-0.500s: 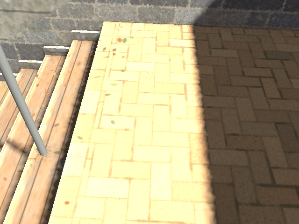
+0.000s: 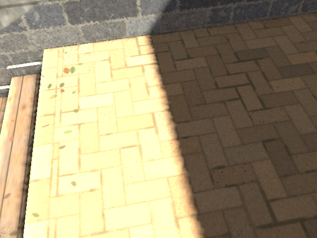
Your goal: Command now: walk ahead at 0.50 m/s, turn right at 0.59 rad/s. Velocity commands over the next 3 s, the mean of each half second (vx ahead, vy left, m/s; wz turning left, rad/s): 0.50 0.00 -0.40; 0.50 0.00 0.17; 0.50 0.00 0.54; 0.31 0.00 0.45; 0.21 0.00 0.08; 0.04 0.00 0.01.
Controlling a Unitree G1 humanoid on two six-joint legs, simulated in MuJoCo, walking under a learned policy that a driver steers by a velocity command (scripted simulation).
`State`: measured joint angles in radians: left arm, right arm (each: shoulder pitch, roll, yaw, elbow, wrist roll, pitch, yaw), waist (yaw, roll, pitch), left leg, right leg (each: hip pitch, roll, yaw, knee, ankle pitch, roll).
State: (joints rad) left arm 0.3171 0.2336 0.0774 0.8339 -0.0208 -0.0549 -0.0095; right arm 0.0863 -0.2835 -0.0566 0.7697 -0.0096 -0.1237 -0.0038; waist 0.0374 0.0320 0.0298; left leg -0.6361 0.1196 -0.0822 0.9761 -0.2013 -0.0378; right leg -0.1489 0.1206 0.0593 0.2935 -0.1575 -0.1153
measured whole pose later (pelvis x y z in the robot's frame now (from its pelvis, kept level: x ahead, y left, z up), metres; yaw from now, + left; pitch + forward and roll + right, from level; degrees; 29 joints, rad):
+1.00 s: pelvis +0.52 -0.07 +0.00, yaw -3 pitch +1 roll -1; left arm 0.29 0.26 0.06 0.82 0.02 -0.10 -0.01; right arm 0.24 -0.32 -0.07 0.79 0.03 -0.03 0.00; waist 0.03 0.06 0.00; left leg -0.66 0.10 -0.06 1.08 -0.20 -0.01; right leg -0.14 0.01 -0.13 0.31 -0.19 -0.04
